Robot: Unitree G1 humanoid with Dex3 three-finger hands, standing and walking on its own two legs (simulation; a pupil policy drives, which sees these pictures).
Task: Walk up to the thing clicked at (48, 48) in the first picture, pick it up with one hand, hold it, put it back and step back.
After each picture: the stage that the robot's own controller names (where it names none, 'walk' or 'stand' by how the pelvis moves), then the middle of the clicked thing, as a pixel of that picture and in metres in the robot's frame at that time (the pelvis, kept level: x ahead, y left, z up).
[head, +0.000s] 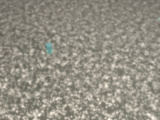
stand; (49, 48) +1.36 +0.37 -0.72
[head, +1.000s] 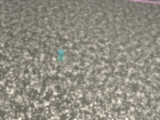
walk; (61, 55) +1.26 +0.17 -0.70
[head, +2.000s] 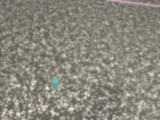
walk; (55, 84) +0.81 +0.18 -0.71
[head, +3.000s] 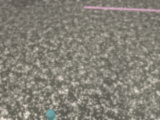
walk; (51, 116) +0.55 +0.20 -0.70
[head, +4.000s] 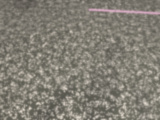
stand; out of the picture +0.42 +0.18 -0.71
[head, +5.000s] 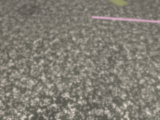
stand; out of the picture +0.39 +0.16 -0.72
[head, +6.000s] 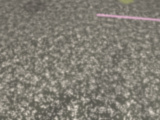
stand; out of the picture +0.41 +0.15 -0.72
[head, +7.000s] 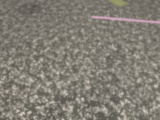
stand; out of the picture +0.42 +0.17 -0.72
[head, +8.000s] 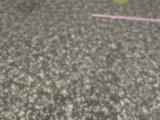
stand; out of the picture +0.41 +0.17 -0.73
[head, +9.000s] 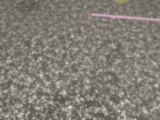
go down; out of the picture +0.40 +0.18 -0.73
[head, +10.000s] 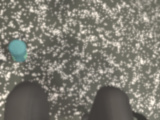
go down; (18, 51) +0.48 +0.23 -0.31
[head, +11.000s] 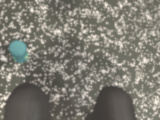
approach; (19, 52) +0.47 +0.24 -0.30
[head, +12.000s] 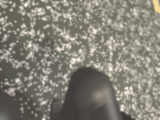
close in; out of the picture +0.46 +0.29 -0.22
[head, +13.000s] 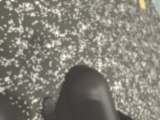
close; out of the picture +0.46 +0.31 -0.22
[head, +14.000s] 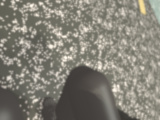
lift; out of the picture +0.43 +0.29 -0.23
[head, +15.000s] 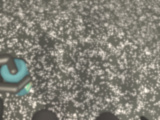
lift; (18, 78) +0.35 +0.20 -0.02
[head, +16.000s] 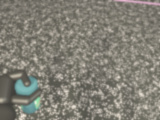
hold; (28, 95) +0.32 +0.18 -0.01
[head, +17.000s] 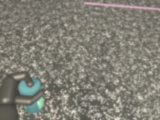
hold; (32, 95) +0.33 +0.17 -0.01
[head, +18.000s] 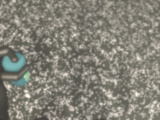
crouch; (17, 70) +0.41 +0.21 -0.07
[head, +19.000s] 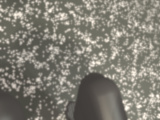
lower; out of the picture +0.48 +0.29 -0.15
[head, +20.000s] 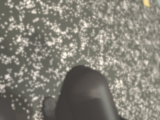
lower; out of the picture +0.44 +0.32 -0.23
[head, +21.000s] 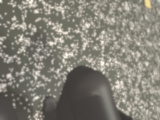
lower; out of the picture +0.44 +0.32 -0.23
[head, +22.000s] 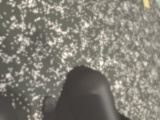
lower; out of the picture +0.44 +0.32 -0.23
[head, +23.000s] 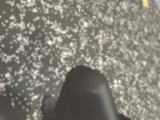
lower; out of the picture +0.44 +0.32 -0.23
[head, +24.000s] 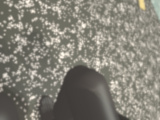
withdraw; out of the picture +0.44 +0.30 -0.24
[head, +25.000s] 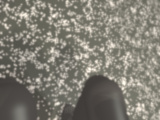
stand; out of the picture +0.45 +0.27 -0.26
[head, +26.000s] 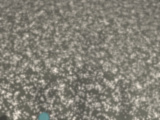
stand; out of the picture +0.42 +0.18 -0.62
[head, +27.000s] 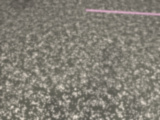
stand; out of the picture +0.42 +0.19 -0.66
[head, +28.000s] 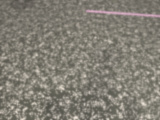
stand; out of the picture +0.41 +0.18 -0.67
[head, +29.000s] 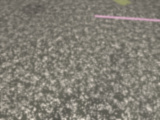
stand; out of the picture +0.43 +0.17 -0.72
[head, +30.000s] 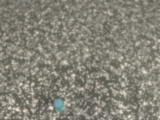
walk; (59, 105) +0.50 +0.17 -0.69
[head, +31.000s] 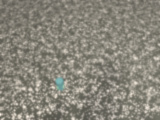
walk; (60, 84) +0.75 +0.21 -0.70
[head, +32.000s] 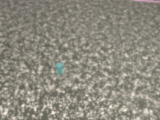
stand; (59, 68) +1.04 +0.20 -0.70
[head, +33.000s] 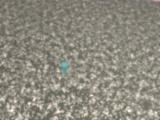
stand; (64, 68) +1.05 +0.16 -0.72
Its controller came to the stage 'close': yes
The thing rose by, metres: 0.71
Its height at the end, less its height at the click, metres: +0.00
